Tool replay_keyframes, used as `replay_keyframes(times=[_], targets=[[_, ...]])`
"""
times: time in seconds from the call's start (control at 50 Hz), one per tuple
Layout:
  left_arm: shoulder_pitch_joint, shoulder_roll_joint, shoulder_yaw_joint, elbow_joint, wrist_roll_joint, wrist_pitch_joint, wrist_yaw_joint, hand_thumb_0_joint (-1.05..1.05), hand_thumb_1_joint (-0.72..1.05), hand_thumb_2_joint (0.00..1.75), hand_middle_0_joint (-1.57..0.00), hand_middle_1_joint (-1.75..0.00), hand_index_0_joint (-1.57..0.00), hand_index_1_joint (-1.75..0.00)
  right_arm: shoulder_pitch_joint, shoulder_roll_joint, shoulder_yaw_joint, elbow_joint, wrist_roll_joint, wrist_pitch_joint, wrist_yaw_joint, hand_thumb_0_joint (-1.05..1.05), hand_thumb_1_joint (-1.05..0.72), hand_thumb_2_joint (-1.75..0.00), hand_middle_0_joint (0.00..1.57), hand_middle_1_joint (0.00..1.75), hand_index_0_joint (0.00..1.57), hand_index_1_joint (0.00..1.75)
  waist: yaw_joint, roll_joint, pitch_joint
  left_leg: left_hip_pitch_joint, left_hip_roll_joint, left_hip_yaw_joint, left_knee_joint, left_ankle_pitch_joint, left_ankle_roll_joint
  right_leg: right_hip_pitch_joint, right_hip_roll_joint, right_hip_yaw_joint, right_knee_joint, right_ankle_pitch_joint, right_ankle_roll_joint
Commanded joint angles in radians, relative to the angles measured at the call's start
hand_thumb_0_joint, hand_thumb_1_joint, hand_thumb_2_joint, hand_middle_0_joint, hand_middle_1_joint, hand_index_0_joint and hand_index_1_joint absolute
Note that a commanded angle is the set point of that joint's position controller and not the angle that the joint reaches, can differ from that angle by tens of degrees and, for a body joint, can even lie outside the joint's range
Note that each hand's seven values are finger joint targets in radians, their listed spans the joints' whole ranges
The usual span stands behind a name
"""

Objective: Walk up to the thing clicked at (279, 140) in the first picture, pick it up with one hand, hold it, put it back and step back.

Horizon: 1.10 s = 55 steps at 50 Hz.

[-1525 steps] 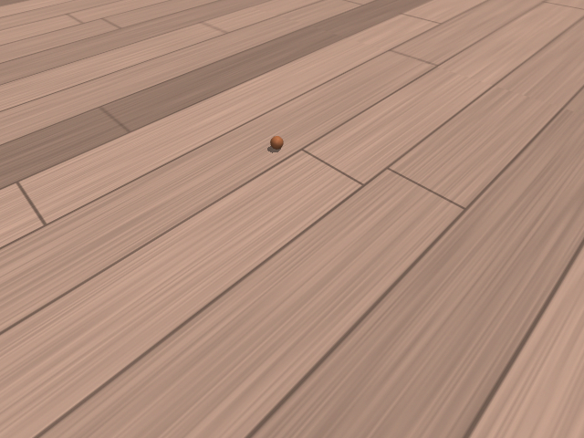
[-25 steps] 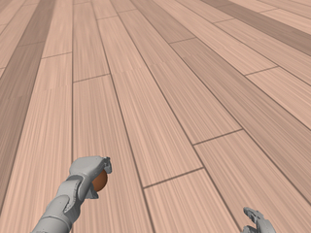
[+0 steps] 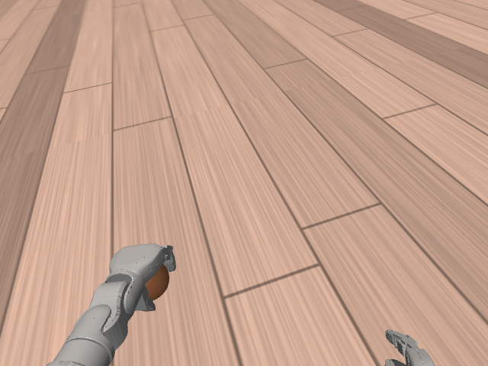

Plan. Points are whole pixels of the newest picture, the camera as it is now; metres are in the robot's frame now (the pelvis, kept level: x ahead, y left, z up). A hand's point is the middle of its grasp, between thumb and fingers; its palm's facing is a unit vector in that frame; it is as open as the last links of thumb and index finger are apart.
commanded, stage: crouch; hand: left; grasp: from above
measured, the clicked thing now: (148, 279) +0.31 +0.22 -0.04
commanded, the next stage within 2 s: lower in 1.96 s
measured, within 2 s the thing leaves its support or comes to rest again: neither
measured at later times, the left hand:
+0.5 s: hand (164, 300) +0.33 +0.24 -0.19, palm faces -0.41 +0.04 -0.91, open 9.4 cm
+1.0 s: hand (182, 318) +0.38 +0.26 -0.43, palm faces -0.44 +0.01 -0.90, open 9.4 cm
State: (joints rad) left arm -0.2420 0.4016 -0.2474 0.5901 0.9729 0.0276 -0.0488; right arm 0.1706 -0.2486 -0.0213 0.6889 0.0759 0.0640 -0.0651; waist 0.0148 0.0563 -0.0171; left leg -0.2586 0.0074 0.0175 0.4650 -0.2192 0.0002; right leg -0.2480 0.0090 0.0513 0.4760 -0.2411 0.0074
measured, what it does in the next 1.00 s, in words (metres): lowers itself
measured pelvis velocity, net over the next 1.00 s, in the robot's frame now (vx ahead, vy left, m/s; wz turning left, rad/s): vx -0.07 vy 0.01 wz -0.03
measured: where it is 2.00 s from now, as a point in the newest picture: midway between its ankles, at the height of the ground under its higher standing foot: outside the picture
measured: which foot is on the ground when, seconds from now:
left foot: down 0.00-1.00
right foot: down 0.00-1.00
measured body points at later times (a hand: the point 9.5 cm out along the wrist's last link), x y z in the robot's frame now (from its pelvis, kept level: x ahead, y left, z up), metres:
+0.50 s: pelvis -0.04 +0.00 -0.10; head +0.06 +0.02 +0.34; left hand +0.35 +0.23 -0.14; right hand +0.06 -0.29 -0.21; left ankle +0.02 +0.12 -0.74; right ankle +0.01 -0.12 -0.74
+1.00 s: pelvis -0.07 +0.01 -0.29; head +0.14 +0.04 +0.11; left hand +0.40 +0.26 -0.38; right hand -0.02 -0.26 -0.42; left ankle +0.01 +0.12 -0.74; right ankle +0.00 -0.12 -0.74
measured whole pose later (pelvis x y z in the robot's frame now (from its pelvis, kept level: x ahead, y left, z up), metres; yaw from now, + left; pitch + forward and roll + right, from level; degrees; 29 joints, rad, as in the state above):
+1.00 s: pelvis -0.07 +0.01 -0.29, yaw -2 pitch +37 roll -6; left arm -0.83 0.57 0.00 1.29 1.21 -0.14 0.34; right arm 0.21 -0.22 -0.02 0.74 -0.07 -0.04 0.04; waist -0.17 0.05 -0.21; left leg -1.94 0.00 -0.07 1.91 -0.62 0.01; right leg -1.87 0.03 -0.03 1.87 -0.66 0.03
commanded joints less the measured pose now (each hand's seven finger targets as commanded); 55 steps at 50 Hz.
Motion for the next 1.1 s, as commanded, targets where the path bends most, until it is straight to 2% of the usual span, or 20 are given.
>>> replay_keyframes(times=[0.0, 0.1, 0.16, 0.24, 0.3, 0.34, 0.4, 0.48, 0.56, 0.6, 0.68, 0.74, 0.78, 0.8, 0.86, 0.88, 0.98, 1.0, 1.02, 1.08], targets=[[-0.286, 0.172, 0.095, -0.143, 0.009, -0.005, 0.050, 0.00, 0.51, 0.76, -0.74, -0.98, -0.82, -0.90, -0.094, -0.124, -0.036, -0.142, -0.001, -0.038, -0.006, 0.00, -0.89, -0.89, 0.20, 0.30, 0.20, 0.30, -0.009, -0.076, -0.199, 0.120, -0.021, 0.014, -0.035, 0.185, 0.020, 0.006, 0.023, -0.030, -0.068, 0.163, -0.013], [-0.307, 0.166, 0.106, -0.053, 0.038, -0.044, 0.106, 0.00, 0.49, 0.78, -0.75, -0.96, -0.82, -0.89, -0.071, -0.122, -0.041, -0.131, -0.008, -0.030, -0.002, 0.00, -0.89, -0.90, 0.20, 0.30, 0.20, 0.30, -0.028, -0.085, -0.170, 0.064, -0.029, 0.016, 0.003, 0.137, 0.020, -0.058, 0.016, -0.024, -0.044, 0.124, -0.013], [-0.339, 0.165, 0.118, 0.045, 0.066, -0.070, 0.174, 0.00, 0.49, 0.78, -0.75, -0.96, -0.82, -0.89, -0.042, -0.126, -0.046, -0.104, -0.021, -0.026, 0.005, 0.00, -0.89, -0.90, 0.20, 0.30, 0.20, 0.30, -0.040, -0.080, -0.175, -0.017, -0.034, 0.015, 0.078, 0.107, 0.016, -0.128, 0.016, -0.024, 0.025, 0.101, -0.015], [-0.491, 0.176, 0.122, 0.126, 0.117, -0.088, 0.272, 0.00, 0.52, 0.77, -0.76, -1.00, -0.84, -0.92, 0.022, -0.139, -0.069, -0.061, -0.043, -0.031, 0.019, 0.00, -0.89, -0.90, 0.20, 0.30, 0.20, 0.30, -0.073, -0.038, -0.310, -0.123, -0.026, 0.015, 0.252, 0.127, 0.009, -0.273, 0.021, -0.025, 0.189, 0.129, -0.019], [-0.548, 0.135, 0.108, 0.269, 0.145, -0.092, 0.337, 0.00, 0.49, 0.77, -0.75, -1.01, -0.82, -0.92, 0.070, -0.149, -0.085, -0.052, -0.057, -0.042, 0.034, 0.00, -0.90, -0.90, 0.20, 0.30, 0.20, 0.30, -0.104, -0.070, -0.361, -0.290, -0.021, 0.009, 0.410, 0.094, 0.014, -0.418, 0.022, -0.030, 0.327, 0.101, -0.019], [-0.619, 0.178, 0.133, 0.306, 0.166, -0.098, 0.372, 0.00, 0.50, 0.78, -0.76, -1.01, -0.83, -0.93, 0.089, -0.153, -0.091, -0.053, -0.065, -0.048, 0.039, 0.00, -0.90, -0.90, 0.20, 0.30, 0.20, 0.30, -0.096, -0.027, -0.416, -0.407, -0.024, 0.015, 0.502, 0.047, 0.013, -0.502, 0.023, -0.031, 0.406, 0.058, -0.024], [-0.668, 0.175, 0.138, 0.402, 0.178, -0.092, 0.401, 0.00, 0.52, 0.75, -0.75, -1.01, -0.84, -0.92, 0.114, -0.164, -0.098, -0.054, -0.074, -0.057, 0.046, 0.00, -0.90, -0.90, 0.20, 0.30, 0.20, 0.30, -0.107, 0.003, -0.461, -0.534, -0.025, 0.003, 0.601, -0.026, 0.011, -0.647, 0.033, -0.047, 0.521, -0.018, -0.034], [-0.725, 0.221, 0.171, 0.456, 0.175, -0.087, 0.422, 0.00, 0.52, 0.79, -0.76, -1.02, -0.84, -0.94, 0.141, -0.178, -0.105, -0.057, -0.086, -0.069, 0.045, 0.00, -0.90, -0.90, 0.20, 0.30, 0.20, 0.30, -0.107, 0.030, -0.569, -0.676, -0.019, -0.030, 0.714, -0.129, 0.011, -0.802, 0.035, -0.067, 0.661, -0.110, -0.044], [-0.779, 0.236, 0.191, 0.480, 0.175, -0.076, 0.427, 0.00, 0.48, 0.77, -0.74, -1.01, -0.82, -0.93, 0.161, -0.183, -0.108, -0.052, -0.097, -0.080, 0.039, 0.00, -0.89, -0.89, 0.20, 0.30, 0.20, 0.30, -0.135, 0.045, -0.647, -0.801, -0.015, -0.048, 0.819, -0.195, 0.011, -0.923, 0.035, -0.080, 0.781, -0.160, -0.048], [-0.801, 0.295, 0.225, 0.453, 0.176, -0.072, 0.427, 0.00, 0.45, 0.76, -0.72, -1.00, -0.80, -0.92, 0.167, -0.188, -0.108, -0.051, -0.099, -0.082, 0.036, 0.00, -0.90, -0.90, 0.20, 0.30, 0.20, 0.30, -0.124, 0.078, -0.706, -0.817, -0.011, -0.059, 0.852, -0.205, 0.007, -0.982, 0.031, -0.085, 0.837, -0.179, -0.054], [-0.807, 0.288, 0.234, 0.510, 0.176, -0.073, 0.420, 0.00, 0.41, 0.75, -0.70, -0.96, -0.78, -0.89, 0.174, -0.188, -0.103, -0.035, -0.109, -0.090, 0.039, 0.00, -0.89, -0.89, 0.20, 0.30, 0.20, 0.30, -0.151, 0.060, -0.697, -0.948, -0.011, -0.071, 0.945, -0.273, 0.015, -1.102, 0.033, -0.096, 0.928, -0.232, -0.054], [-0.864, 0.372, 0.272, 0.479, 0.190, -0.097, 0.411, 0.00, 0.41, 0.75, -0.70, -0.95, -0.77, -0.88, 0.180, -0.197, -0.100, -0.032, -0.115, -0.098, 0.048, 0.00, -0.89, -0.90, 0.20, 0.30, 0.20, 0.30, -0.151, 0.095, -0.761, -0.971, -0.012, -0.090, 1.015, -0.271, 0.014, -1.193, 0.029, -0.105, 1.009, -0.245, -0.058], [-0.856, 0.335, 0.257, 0.532, 0.197, -0.116, 0.405, 0.00, 0.43, 0.73, -0.71, -0.94, -0.79, -0.87, 0.183, -0.194, -0.093, -0.027, -0.120, -0.103, 0.055, 0.00, -0.89, -0.89, 0.20, 0.30, 0.20, 0.30, -0.175, 0.087, -0.711, -1.033, -0.013, -0.105, 1.049, -0.312, 0.012, -1.279, 0.028, -0.116, 1.052, -0.281, -0.058], [-0.905, 0.331, 0.256, 0.517, 0.197, -0.129, 0.404, 0.00, 0.43, 0.73, -0.72, -0.93, -0.79, -0.86, 0.191, -0.199, -0.092, -0.014, -0.124, -0.106, 0.058, 0.00, -0.89, -0.89, 0.20, 0.30, 0.20, 0.30, -0.189, 0.095, -0.721, -1.046, -0.010, -0.115, 1.074, -0.311, 0.012, -1.318, 0.028, -0.120, 1.076, -0.279, -0.057], [-0.960, 0.420, 0.295, 0.482, 0.216, -0.160, 0.414, 0.00, 0.45, 0.73, -0.73, -0.94, -0.80, -0.86, 0.191, -0.206, -0.085, -0.011, -0.133, -0.118, 0.075, 0.00, -0.89, -0.90, 0.20, 0.30, 0.20, 0.30, -0.181, 0.151, -0.801, -1.066, -0.015, -0.111, 1.142, -0.305, 0.009, -1.361, 0.025, -0.121, 1.137, -0.279, -0.058], [-0.919, 0.389, 0.285, 0.538, 0.221, -0.162, 0.416, 0.00, 0.47, 0.74, -0.75, -0.94, -0.82, -0.86, 0.199, -0.207, -0.080, -0.006, -0.139, -0.121, 0.081, 0.00, -0.90, -0.90, 0.20, 0.30, 0.20, 0.30, -0.195, 0.134, -0.782, -1.086, -0.013, -0.108, 1.167, -0.294, 0.012, -1.383, 0.024, -0.125, 1.148, -0.272, -0.054], [-0.992, 0.428, 0.303, 0.512, 0.239, -0.179, 0.438, 0.00, 0.49, 0.77, -0.78, -0.95, -0.85, -0.88, 0.205, -0.211, -0.071, 0.013, -0.155, -0.130, 0.106, 0.00, -0.90, -0.90, 0.20, 0.30, 0.20, 0.30, -0.197, 0.210, -0.864, -1.100, -0.015, -0.095, 1.257, -0.246, 0.010, -1.446, 0.026, -0.136, 1.226, -0.243, -0.056], [-1.009, 0.457, 0.313, 0.492, 0.242, -0.181, 0.443, 0.00, 0.49, 0.78, -0.78, -0.94, -0.85, -0.87, 0.200, -0.208, -0.073, 0.014, -0.154, -0.130, 0.108, 0.00, -0.90, -0.90, 0.20, 0.30, 0.20, 0.30, -0.182, 0.222, -0.894, -1.113, -0.018, -0.078, 1.278, -0.243, 0.013, -1.427, 0.031, -0.133, 1.231, -0.234, -0.056], [-0.952, 0.449, 0.316, 0.559, 0.245, -0.173, 0.449, 0.00, 0.49, 0.78, -0.78, -0.95, -0.85, -0.88, 0.204, -0.206, -0.068, 0.019, -0.157, -0.130, 0.111, 0.00, -0.90, -0.90, 0.20, 0.30, 0.20, 0.30, -0.184, 0.189, -0.861, -1.135, -0.018, -0.076, 1.296, -0.241, 0.016, -1.436, 0.031, -0.134, 1.237, -0.232, -0.052], [-1.024, 0.446, 0.313, 0.555, 0.246, -0.175, 0.448, 0.00, 0.51, 0.82, -0.80, -0.98, -0.86, -0.91, 0.206, -0.210, -0.064, 0.032, -0.169, -0.132, 0.122, 0.00, -0.91, -0.90, 0.20, 0.30, 0.20, 0.30, -0.215, 0.212, -0.843, -1.171, -0.012, -0.082, 1.349, -0.210, 0.018, -1.485, 0.029, -0.143, 1.290, -0.204, -0.050]])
